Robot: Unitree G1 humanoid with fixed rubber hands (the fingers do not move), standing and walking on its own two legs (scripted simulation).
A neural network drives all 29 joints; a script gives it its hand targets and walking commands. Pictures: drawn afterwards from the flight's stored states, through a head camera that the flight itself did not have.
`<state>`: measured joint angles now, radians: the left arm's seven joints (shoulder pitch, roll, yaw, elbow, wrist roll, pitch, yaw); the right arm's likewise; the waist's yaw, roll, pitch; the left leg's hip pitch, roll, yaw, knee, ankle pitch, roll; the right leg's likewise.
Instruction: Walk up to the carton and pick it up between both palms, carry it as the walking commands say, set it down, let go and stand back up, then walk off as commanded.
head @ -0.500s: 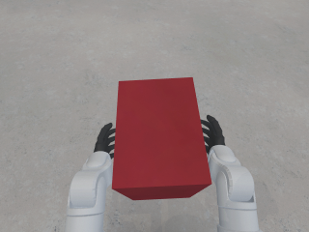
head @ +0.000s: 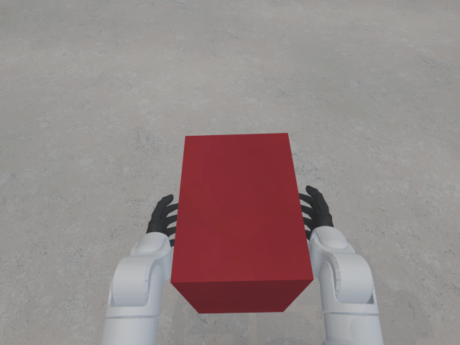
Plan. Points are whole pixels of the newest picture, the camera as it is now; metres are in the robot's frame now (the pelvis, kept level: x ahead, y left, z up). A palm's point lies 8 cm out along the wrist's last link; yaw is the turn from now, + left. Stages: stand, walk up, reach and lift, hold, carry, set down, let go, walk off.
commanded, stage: carry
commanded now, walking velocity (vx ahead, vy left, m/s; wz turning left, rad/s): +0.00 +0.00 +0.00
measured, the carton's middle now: (238, 232) +0.32 +0.00 -0.02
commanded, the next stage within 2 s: none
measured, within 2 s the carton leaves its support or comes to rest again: neither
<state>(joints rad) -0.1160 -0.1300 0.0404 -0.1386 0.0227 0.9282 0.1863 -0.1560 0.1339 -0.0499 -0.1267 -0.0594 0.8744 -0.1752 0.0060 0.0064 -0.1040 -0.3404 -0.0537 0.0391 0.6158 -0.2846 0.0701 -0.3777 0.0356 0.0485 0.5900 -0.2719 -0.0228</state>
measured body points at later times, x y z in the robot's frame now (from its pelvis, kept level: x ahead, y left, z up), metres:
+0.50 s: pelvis +0.00 -0.01 +0.00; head +0.02 -0.02 +0.45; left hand +0.29 +0.12 +0.02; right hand +0.30 -0.15 +0.04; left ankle -0.08 +0.08 -0.71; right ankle -0.05 -0.11 -0.73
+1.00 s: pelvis -0.08 +0.00 -0.01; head -0.09 +0.01 +0.44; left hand +0.21 +0.14 +0.00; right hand +0.23 -0.13 +0.03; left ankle -0.09 +0.08 -0.74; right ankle -0.06 -0.11 -0.74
